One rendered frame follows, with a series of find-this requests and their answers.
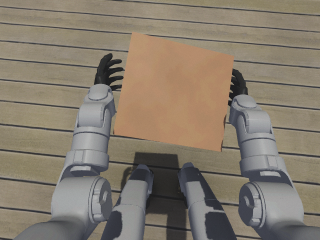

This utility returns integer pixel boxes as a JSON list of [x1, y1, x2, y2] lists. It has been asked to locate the carton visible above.
[[113, 31, 234, 152]]

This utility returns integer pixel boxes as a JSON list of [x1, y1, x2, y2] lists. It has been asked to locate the robot left hand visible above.
[[94, 53, 124, 91]]

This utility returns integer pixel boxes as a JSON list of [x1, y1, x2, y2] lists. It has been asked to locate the left robot foot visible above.
[[146, 169, 154, 209]]

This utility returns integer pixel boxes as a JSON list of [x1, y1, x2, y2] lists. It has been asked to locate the robot left forearm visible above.
[[51, 84, 116, 215]]

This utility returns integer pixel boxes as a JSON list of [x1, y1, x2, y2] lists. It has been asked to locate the right robot shin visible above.
[[181, 162, 200, 197]]

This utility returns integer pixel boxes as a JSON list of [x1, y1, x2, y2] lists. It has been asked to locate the right robot upper arm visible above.
[[238, 181, 320, 240]]

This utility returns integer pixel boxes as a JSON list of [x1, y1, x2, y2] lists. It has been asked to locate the robot right forearm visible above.
[[228, 94, 304, 220]]

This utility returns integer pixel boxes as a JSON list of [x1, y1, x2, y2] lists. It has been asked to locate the robot right hand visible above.
[[228, 69, 248, 106]]

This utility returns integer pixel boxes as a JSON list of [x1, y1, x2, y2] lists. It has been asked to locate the left robot upper arm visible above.
[[12, 176, 113, 240]]

